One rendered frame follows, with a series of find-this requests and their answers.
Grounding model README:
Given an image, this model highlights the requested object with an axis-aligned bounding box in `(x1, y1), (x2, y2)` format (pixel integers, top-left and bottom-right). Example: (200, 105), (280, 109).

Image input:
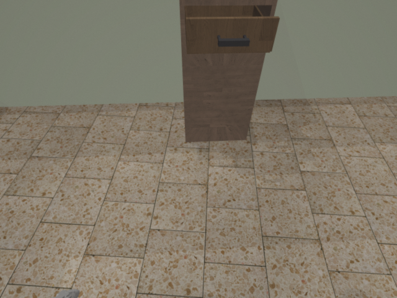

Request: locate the cabinet
(179, 0), (278, 142)

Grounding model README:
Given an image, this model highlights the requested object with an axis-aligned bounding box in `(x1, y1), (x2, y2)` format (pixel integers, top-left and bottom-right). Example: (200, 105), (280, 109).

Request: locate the drawer
(185, 6), (280, 54)

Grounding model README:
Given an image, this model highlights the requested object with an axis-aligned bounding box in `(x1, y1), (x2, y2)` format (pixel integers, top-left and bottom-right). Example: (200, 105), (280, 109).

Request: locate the handle
(217, 35), (250, 47)

